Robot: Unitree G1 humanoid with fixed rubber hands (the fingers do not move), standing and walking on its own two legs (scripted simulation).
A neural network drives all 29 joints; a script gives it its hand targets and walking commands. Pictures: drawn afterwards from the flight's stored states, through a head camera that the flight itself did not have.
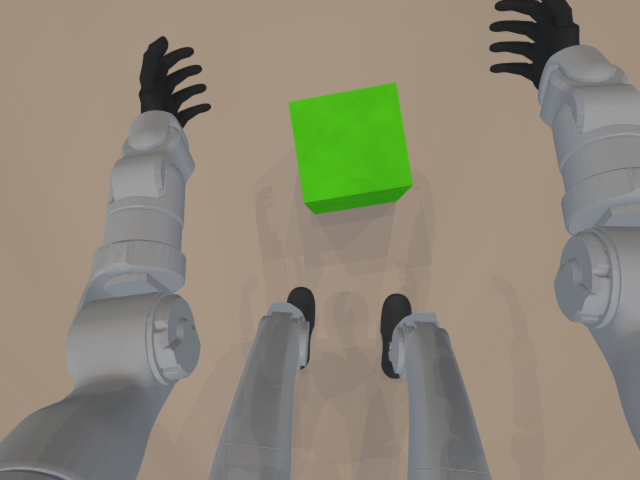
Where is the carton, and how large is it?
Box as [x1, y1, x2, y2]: [288, 83, 412, 213]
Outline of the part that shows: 395,83 288,102 304,203 314,213 395,201 412,185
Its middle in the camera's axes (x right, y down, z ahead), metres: +0.07 -0.18 +0.87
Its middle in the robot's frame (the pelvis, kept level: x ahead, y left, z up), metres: +0.55 +0.03 -0.53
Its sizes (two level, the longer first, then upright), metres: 0.210 0.200 0.250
